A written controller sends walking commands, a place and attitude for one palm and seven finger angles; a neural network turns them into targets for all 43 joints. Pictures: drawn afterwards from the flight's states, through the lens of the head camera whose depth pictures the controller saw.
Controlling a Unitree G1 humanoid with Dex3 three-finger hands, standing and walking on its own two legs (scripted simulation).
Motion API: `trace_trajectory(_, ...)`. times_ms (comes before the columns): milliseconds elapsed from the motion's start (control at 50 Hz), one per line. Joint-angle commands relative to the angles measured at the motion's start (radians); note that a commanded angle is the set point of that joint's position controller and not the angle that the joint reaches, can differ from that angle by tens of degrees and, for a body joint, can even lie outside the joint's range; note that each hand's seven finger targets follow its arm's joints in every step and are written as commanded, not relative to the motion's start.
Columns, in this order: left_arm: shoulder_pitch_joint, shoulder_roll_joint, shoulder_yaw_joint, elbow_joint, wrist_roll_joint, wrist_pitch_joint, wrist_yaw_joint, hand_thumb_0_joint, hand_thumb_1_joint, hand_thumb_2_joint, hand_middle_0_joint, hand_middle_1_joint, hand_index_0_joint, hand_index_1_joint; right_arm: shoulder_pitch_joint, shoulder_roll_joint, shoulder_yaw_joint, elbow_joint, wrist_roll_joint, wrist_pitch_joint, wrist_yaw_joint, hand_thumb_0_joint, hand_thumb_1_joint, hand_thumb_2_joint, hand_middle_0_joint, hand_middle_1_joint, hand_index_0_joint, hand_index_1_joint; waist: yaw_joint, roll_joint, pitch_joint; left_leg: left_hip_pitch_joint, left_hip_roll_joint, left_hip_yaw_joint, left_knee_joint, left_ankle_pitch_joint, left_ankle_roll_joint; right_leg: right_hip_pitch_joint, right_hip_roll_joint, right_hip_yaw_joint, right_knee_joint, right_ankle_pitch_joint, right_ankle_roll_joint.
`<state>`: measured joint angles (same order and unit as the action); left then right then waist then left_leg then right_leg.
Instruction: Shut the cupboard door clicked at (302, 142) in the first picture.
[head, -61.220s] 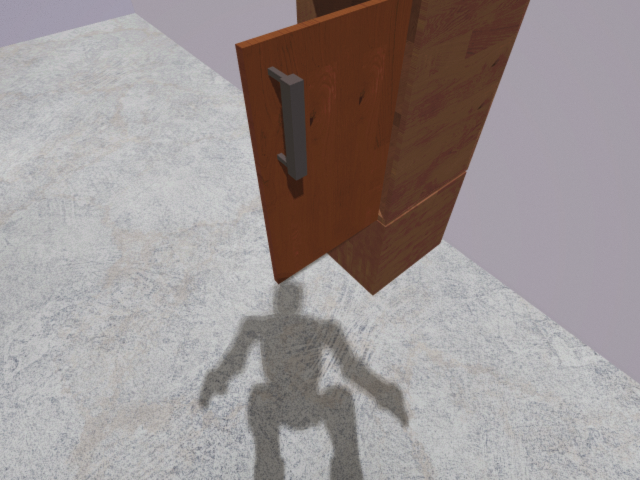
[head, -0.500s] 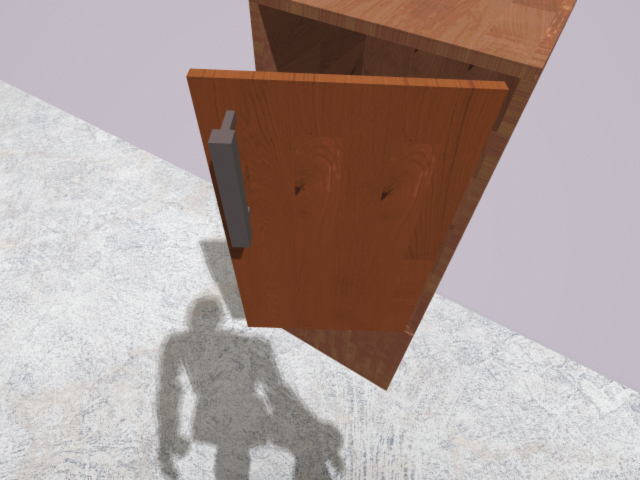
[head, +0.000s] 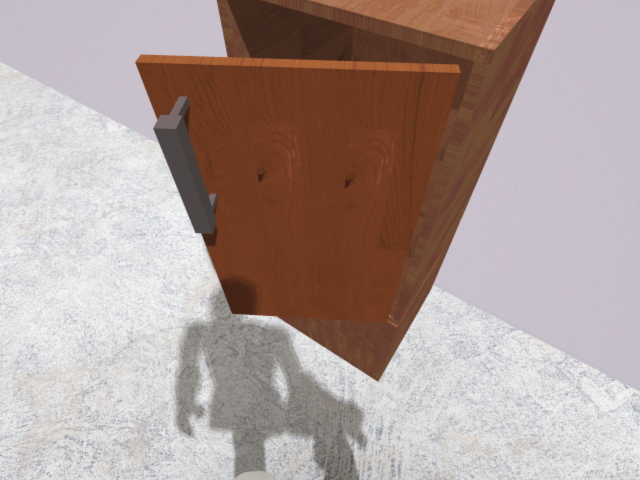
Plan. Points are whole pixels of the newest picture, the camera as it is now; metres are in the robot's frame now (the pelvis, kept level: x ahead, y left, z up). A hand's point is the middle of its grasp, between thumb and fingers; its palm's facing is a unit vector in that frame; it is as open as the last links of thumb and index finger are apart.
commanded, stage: come to a stop and stand still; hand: left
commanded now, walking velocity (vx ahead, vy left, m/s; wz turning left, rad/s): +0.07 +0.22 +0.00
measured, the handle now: (194, 169) +0.45 +0.20 +0.13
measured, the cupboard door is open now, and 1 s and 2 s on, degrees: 30 30 30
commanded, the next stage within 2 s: none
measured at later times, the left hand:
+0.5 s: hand out of the picture +0.01 +0.19 -0.16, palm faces +0.04 -0.96 -0.26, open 7.3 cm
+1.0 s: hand out of the picture +0.01 +0.20 -0.16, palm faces -0.01 -0.98 -0.19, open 7.3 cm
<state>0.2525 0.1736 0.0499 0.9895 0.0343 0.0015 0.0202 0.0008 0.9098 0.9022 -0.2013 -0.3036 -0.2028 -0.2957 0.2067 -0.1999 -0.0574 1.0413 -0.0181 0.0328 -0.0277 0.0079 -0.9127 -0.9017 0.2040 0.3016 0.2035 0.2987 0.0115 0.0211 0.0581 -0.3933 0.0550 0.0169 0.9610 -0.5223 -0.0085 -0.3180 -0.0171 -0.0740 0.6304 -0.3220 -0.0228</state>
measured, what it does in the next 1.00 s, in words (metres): steps on the spot: left foot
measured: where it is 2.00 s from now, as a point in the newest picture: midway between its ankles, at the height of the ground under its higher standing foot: outside the picture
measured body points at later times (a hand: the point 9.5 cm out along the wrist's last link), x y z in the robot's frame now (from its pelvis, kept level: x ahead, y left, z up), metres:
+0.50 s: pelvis +0.01 +0.00 +0.01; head -0.01 -0.01 +0.46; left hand +0.01 +0.24 -0.14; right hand +0.06 -0.24 -0.14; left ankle -0.01 +0.08 -0.72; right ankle +0.01 -0.11 -0.72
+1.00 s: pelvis -0.02 +0.02 +0.02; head -0.03 +0.03 +0.47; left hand +0.01 +0.25 -0.15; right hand +0.00 -0.23 -0.13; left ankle -0.01 +0.08 -0.72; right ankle +0.01 -0.11 -0.72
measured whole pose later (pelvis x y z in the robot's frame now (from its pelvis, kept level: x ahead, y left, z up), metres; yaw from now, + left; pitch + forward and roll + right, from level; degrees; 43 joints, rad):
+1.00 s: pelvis -0.02 +0.02 +0.02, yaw -1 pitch -3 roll -1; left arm 0.27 0.20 -0.02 1.05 0.01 0.00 0.04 0.00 0.91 0.90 -0.20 -0.30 -0.21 -0.30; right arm 0.24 -0.20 0.01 1.12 0.00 -0.01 -0.01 0.01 -0.91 -0.90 0.20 0.30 0.20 0.30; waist 0.00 -0.03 0.02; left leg -0.13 -0.04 0.11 0.41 -0.23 0.08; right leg -0.17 -0.03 -0.06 0.41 -0.18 0.01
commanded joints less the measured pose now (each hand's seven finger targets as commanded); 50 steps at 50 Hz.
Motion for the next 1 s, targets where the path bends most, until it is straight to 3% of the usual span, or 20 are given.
trace_trajectory(0, 0.058, 0.146, 0.016, -0.025, 0.005, -0.023, 0.017, 0.000, 0.900, 0.900, -0.200, -0.300, -0.200, -0.300, 0.040, 0.018, 0.020, -0.051, 0.007, -0.037, 0.012, 0.000, -0.900, -0.900, 0.200, 0.300, 0.200, 0.300, 0.012, -0.152, -0.060, 0.046, -0.031, 0.037, -0.232, 0.066, 0.000, 0.098, -0.249, 0.252, -0.258, 0.425, -0.160)
trace_trajectory(20, 0.058, 0.145, 0.013, -0.016, -0.002, -0.020, 0.018, 0.000, 0.900, 0.900, -0.200, -0.300, -0.200, -0.300, 0.051, 0.020, 0.025, -0.042, 0.007, -0.036, 0.011, 0.000, -0.900, -0.900, 0.200, 0.300, 0.200, 0.300, 0.012, -0.136, -0.058, 0.095, -0.038, 0.042, -0.317, 0.118, -0.001, 0.092, -0.243, 0.248, -0.256, 0.394, -0.152)
trace_trajectory(60, 0.031, 0.137, 0.011, -0.012, -0.014, -0.014, 0.019, 0.000, 0.900, 0.900, -0.200, -0.300, -0.200, -0.300, 0.110, 0.021, 0.030, -0.017, 0.008, -0.038, 0.009, 0.000, -0.900, -0.900, 0.200, 0.300, 0.200, 0.300, -0.013, -0.098, -0.055, 0.241, -0.045, 0.046, -0.532, 0.257, 0.004, 0.035, -0.210, 0.215, -0.236, 0.265, -0.115)
trace_trajectory(80, 0.018, 0.120, 0.008, -0.014, -0.019, -0.010, 0.018, 0.000, 0.900, 0.900, -0.200, -0.300, -0.200, -0.300, 0.131, 0.000, 0.029, -0.010, 0.007, -0.044, 0.006, 0.000, -0.900, -0.900, 0.200, 0.300, 0.200, 0.300, -0.021, -0.061, -0.044, 0.285, -0.012, 0.010, -0.601, 0.302, 0.018, 0.003, -0.168, 0.182, -0.198, 0.191, -0.082)
trace_trajectory(100, 0.024, 0.088, 0.003, -0.020, -0.023, -0.006, 0.014, 0.000, 0.900, 0.900, -0.200, -0.300, -0.200, -0.300, 0.118, -0.040, 0.026, -0.017, 0.000, -0.050, 0.003, 0.000, -0.900, -0.900, 0.200, 0.300, 0.200, 0.300, -0.004, 0.051, -0.032, 0.260, 0.069, -0.085, -0.623, 0.406, 0.055, -0.001, -0.100, 0.136, -0.163, 0.141, -0.044)
trace_trajectory(120, 0.033, 0.063, -0.003, -0.013, -0.022, -0.003, 0.014, 0.000, 0.900, 0.900, -0.200, -0.300, -0.200, -0.300, 0.089, -0.063, 0.027, -0.029, -0.005, -0.049, 0.000, 0.000, -0.900, -0.900, 0.200, 0.300, 0.200, 0.300, 0.015, 0.107, -0.023, 0.192, 0.131, -0.131, -0.631, 0.489, 0.097, 0.049, -0.065, 0.087, -0.153, 0.089, -0.018)
trace_trajectory(160, 0.037, 0.052, -0.014, 0.017, -0.013, 0.004, 0.017, 0.000, 0.900, 0.900, -0.200, -0.300, -0.200, -0.300, 0.030, -0.045, 0.035, -0.027, -0.003, -0.051, -0.006, 0.000, -0.900, -0.900, 0.200, 0.300, 0.200, 0.300, 0.031, 0.191, 0.002, 0.143, 0.118, -0.122, -0.674, 0.489, 0.113, 0.113, -0.056, 0.057, -0.146, 0.059, 0.001)
trace_trajectory(240, 0.062, 0.055, -0.028, 0.062, -0.013, -0.002, 0.010, 0.000, 0.900, 0.900, -0.200, -0.300, -0.200, -0.300, 0.050, -0.038, 0.039, -0.021, 0.000, -0.049, -0.008, 0.000, -0.900, -0.900, 0.200, 0.300, 0.200, 0.300, 0.022, 0.021, 0.026, 0.128, 0.075, -0.090, -0.677, 0.290, 0.079, 0.138, -0.087, 0.105, -0.247, 0.116, -0.009)
trace_trajectory(260, 0.086, 0.240, -0.041, 0.004, -0.002, -0.037, 0.022, 0.000, 0.900, 0.900, -0.200, -0.300, -0.200, -0.300, -0.011, -0.187, 0.024, -0.117, -0.001, -0.060, 0.004, 0.000, -0.900, -0.900, 0.200, 0.300, 0.200, 0.300, -0.003, 0.050, 0.109, 0.144, -0.005, -0.078, -0.621, 0.475, 0.049, 0.082, -0.062, 0.099, -0.230, 0.219, -0.021)
trace_trajectory(280, 0.089, 0.173, -0.019, -0.004, -0.011, -0.037, 0.025, 0.000, 0.900, 0.900, -0.200, -0.300, -0.200, -0.300, 0.009, -0.160, 0.008, -0.128, -0.003, -0.083, 0.002, 0.000, -0.900, -0.900, 0.200, 0.300, 0.200, 0.300, -0.003, 0.067, -0.084, 0.213, 0.036, -0.075, -0.527, 0.527, 0.050, 0.127, -0.105, 0.115, -0.182, 0.215, -0.035)
trace_trajectory(300, 0.078, 0.136, -0.022, 0.010, -0.018, -0.041, 0.029, 0.000, 0.900, 0.900, -0.200, -0.300, -0.200, -0.300, 0.033, -0.117, 0.013, -0.110, -0.006, -0.083, -0.004, 0.000, -0.900, -0.900, 0.200, 0.300, 0.200, 0.300, -0.017, 0.077, -0.182, 0.267, 0.038, -0.073, -0.515, 0.571, 0.051, 0.161, -0.113, 0.133, -0.173, 0.266, -0.050)
trace_trajectory(340, 0.094, 0.113, -0.037, -0.006, -0.023, -0.041, 0.031, 0.000, 0.900, 0.900, -0.200, -0.300, -0.200, -0.300, 0.069, -0.086, 0.025, -0.110, 0.000, -0.070, -0.003, 0.000, -0.900, -0.900, 0.200, 0.300, 0.200, 0.300, -0.024, -0.043, -0.196, 0.254, 0.028, -0.070, -0.497, 0.468, 0.054, 0.172, -0.125, 0.140, -0.193, 0.267, -0.041)
trace_trajectory(360, 0.084, 0.111, -0.041, -0.010, -0.019, -0.042, 0.029, 0.000, 0.900, 0.900, -0.200, -0.300, -0.200, -0.300, 0.065, -0.085, 0.028, -0.109, -0.002, -0.067, 0.000, 0.000, -0.900, -0.900, 0.200, 0.300, 0.200, 0.300, -0.022, -0.113, -0.159, 0.227, 0.020, -0.058, -0.499, 0.428, 0.055, 0.162, -0.129, 0.158, -0.206, 0.282, -0.046)
trace_trajectory(380, 0.067, 0.122, -0.037, -0.013, -0.018, -0.041, 0.029, 0.000, 0.900, 0.900, -0.200, -0.300, -0.200, -0.300, 0.066, -0.101, 0.025, -0.108, 0.000, -0.063, 0.001, 0.000, -0.900, -0.900, 0.200, 0.300, 0.200, 0.300, -0.033, -0.133, -0.100, 0.204, 0.016, -0.056, -0.512, 0.373, 0.052, 0.129, -0.137, 0.161, -0.219, 0.235, -0.045)
trace_trajectory(440, 0.048, 0.146, -0.032, -0.031, -0.018, -0.038, 0.027, 0.000, 0.900, 0.900, -0.200, -0.300, -0.200, -0.300, 0.059, -0.140, 0.022, -0.099, 0.004, -0.064, 0.002, 0.000, -0.900, -0.900, 0.200, 0.300, 0.200, 0.300, -0.028, -0.101, 0.020, 0.166, 0.033, -0.076, -0.558, 0.378, 0.060, 0.063, -0.111, 0.150, -0.222, 0.186, -0.038)
trace_trajectory(460, 0.069, 0.132, -0.035, -0.028, -0.017, -0.035, 0.026, 0.000, 0.900, 0.900, -0.200, -0.300, -0.200, -0.300, 0.057, -0.124, 0.029, -0.091, 0.002, -0.066, 0.003, 0.000, -0.900, -0.900, 0.200, 0.300, 0.200, 0.300, -0.016, -0.074, 0.014, 0.172, 0.037, -0.068, -0.562, 0.426, 0.063, 0.080, -0.104, 0.140, -0.213, 0.231, -0.036)
trace_trajectory(540, 0.071, 0.158, -0.033, -0.023, -0.022, -0.035, 0.025, 0.000, 0.900, 0.900, -0.200, -0.300, -0.200, -0.300, 0.037, -0.145, 0.030, -0.073, 0.006, -0.068, 0.003, 0.000, -0.900, -0.900, 0.200, 0.300, 0.200, 0.300, -0.009, -0.055, 0.020, 0.164, 0.040, -0.070, -0.588, 0.393, 0.064, 0.106, -0.108, 0.143, -0.230, 0.219, -0.026)
trace_trajectory(560, 0.079, 0.143, -0.037, -0.026, -0.021, -0.030, 0.026, 0.000, 0.900, 0.900, -0.200, -0.300, -0.200, -0.300, 0.041, -0.125, 0.035, -0.066, 0.005, -0.068, 0.005, 0.000, -0.900, -0.900, 0.200, 0.300, 0.200, 0.300, -0.003, -0.043, 0.021, 0.167, 0.038, -0.065, -0.595, 0.398, 0.064, 0.109, -0.103, 0.143, -0.233, 0.216, -0.025)
trace_trajectory(760, 0.048, 0.155, -0.042, -0.016, -0.022, -0.028, 0.024, 0.000, 0.900, 0.900, -0.200, -0.300, -0.200, -0.300, 0.023, -0.130, 0.038, -0.018, 0.007, -0.067, 0.011, 0.000, -0.900, -0.900, 0.200, 0.300, 0.200, 0.300, -0.003, -0.038, -0.009, 0.197, 0.045, -0.063, -0.645, 0.339, 0.057, 0.136, -0.106, 0.144, -0.282, 0.174, -0.011)
trace_trajectory(980, 0.054, 0.130, -0.053, 0.028, -0.018, -0.018, 0.025, 0.000, 0.900, 0.900, -0.200, -0.300, -0.200, -0.300, 0.027, -0.124, 0.039, 0.034, 0.012, -0.063, 0.012, 0.000, -0.900, -0.900, 0.200, 0.300, 0.200, 0.300, -0.003, -0.013, 0.022, 0.169, 0.056, -0.081, -0.709, 0.257, 0.049, 0.142, -0.103, 0.123, -0.295, 0.155, 0.006)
